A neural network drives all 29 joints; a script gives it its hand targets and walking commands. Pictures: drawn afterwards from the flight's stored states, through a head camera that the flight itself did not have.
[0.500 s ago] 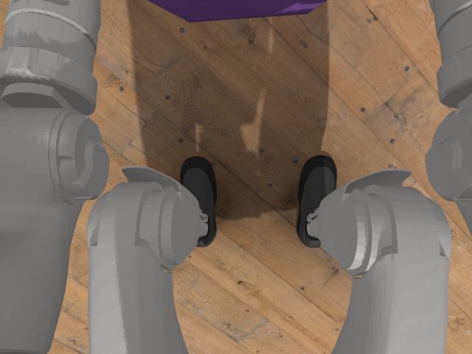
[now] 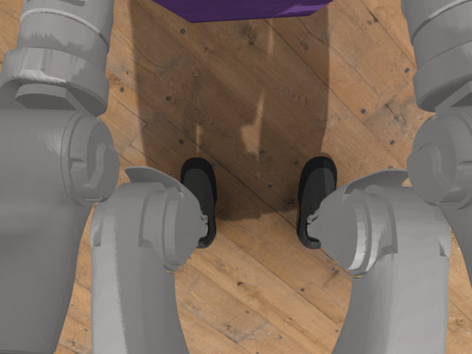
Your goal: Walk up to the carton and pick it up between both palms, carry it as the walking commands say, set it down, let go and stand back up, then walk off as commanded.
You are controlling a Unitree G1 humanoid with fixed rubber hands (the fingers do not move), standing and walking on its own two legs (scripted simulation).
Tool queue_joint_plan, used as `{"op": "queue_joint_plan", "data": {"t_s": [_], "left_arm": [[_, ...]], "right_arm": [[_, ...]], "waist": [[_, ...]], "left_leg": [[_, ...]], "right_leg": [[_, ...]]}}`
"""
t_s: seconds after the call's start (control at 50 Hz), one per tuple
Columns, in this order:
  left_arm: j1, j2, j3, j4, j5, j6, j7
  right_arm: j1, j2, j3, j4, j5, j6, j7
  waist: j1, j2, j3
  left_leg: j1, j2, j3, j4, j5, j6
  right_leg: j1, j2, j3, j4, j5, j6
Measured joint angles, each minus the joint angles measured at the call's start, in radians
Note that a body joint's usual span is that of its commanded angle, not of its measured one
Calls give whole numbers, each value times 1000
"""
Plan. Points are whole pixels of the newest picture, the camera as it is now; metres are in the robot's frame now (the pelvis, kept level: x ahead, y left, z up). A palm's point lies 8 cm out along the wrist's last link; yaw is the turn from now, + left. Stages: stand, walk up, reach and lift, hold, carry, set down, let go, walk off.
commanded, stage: reach and lift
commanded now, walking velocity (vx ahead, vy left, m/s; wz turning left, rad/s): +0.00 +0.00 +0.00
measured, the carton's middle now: out of the picture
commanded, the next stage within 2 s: none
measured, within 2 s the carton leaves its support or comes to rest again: leaves its support in 0.58 s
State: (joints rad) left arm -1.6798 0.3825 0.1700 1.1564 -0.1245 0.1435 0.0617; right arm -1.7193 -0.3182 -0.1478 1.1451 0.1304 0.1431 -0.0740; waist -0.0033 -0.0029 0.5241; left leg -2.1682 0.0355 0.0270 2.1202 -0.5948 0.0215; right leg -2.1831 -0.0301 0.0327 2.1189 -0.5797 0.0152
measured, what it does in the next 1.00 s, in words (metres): stands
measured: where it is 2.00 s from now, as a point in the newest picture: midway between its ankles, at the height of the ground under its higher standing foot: (256, 216)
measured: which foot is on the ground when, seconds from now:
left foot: down 0.00-1.00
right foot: down 0.00-1.00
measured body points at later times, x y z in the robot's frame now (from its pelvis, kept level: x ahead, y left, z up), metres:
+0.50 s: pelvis +0.00 +0.00 -0.01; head +0.40 +0.00 +0.19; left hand +0.59 +0.16 -0.21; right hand +0.60 -0.14 -0.20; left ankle +0.11 +0.12 -0.36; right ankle +0.11 -0.13 -0.36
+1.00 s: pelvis -0.01 +0.00 -0.01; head +0.37 +0.00 +0.22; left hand +0.60 +0.16 -0.14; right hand +0.60 -0.14 -0.14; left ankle +0.11 +0.12 -0.36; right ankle +0.11 -0.13 -0.36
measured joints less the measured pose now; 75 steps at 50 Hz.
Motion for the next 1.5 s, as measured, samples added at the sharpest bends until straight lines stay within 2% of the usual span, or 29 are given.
{"op": "queue_joint_plan", "data": {"t_s": [0.2,0.5,0.72,0.96,1.08,1.2,1.5], "left_arm": [[7,0,13,-28,25,54,-27],[32,-1,13,-105,24,120,-29],[36,-11,10,-210,15,188,12],[36,-23,20,-237,42,263,23],[36,-44,43,-251,70,288,27],[36,-67,63,-271,90,305,102],[54,-90,121,-328,110,336,101]], "right_arm": [[7,-7,0,0,-9,19,22],[19,-9,0,-47,-9,69,24],[32,-5,0,-154,-9,147,-25],[31,-5,0,-166,-9,221,-35],[30,-1,0,-170,-21,243,-69],[30,15,0,-186,-38,264,-85],[43,34,-29,-240,-81,306,-86]], "waist": [[0,0,0],[0,0,0],[0,0,1],[0,0,1],[0,0,1],[0,0,1],[0,0,1]], "left_leg": [[-5,-5,-4,31,-10,0],[-6,-10,-8,35,-10,0],[2,-18,-13,35,9,0],[57,-23,-13,33,10,-2],[85,-30,-13,25,10,-8],[113,-33,-13,7,12,-14],[190,-40,-14,-85,44,-16]], "right_leg": [[0,0,0,28,-11,0],[0,2,0,32,-12,0],[7,6,1,32,8,0],[64,6,3,32,7,0],[90,6,7,31,1,0],[113,6,8,18,0,0],[192,13,14,-70,28,2]]}}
